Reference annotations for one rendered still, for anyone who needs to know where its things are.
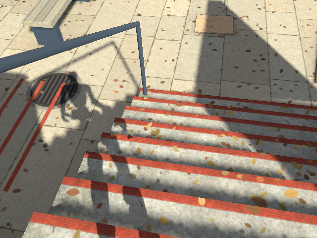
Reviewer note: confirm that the stairs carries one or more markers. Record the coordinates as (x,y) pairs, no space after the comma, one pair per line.
(187,165)

